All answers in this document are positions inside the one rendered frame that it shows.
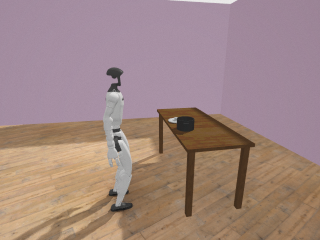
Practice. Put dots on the robot right upper arm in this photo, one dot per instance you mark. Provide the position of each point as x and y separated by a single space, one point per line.
112 100

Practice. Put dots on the robot right hand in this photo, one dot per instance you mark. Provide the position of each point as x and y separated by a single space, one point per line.
113 154

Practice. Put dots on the right robot forearm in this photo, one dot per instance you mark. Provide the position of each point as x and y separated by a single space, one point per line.
107 126

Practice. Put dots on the right robot shin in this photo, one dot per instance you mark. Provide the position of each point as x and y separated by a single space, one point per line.
122 187

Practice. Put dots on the lid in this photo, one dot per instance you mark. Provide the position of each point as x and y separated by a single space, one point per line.
172 120

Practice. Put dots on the right robot foot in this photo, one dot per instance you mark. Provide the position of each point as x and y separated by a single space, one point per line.
123 206

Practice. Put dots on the table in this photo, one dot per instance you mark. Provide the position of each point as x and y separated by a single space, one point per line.
208 135

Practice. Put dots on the pot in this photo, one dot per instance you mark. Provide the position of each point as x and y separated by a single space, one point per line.
185 123

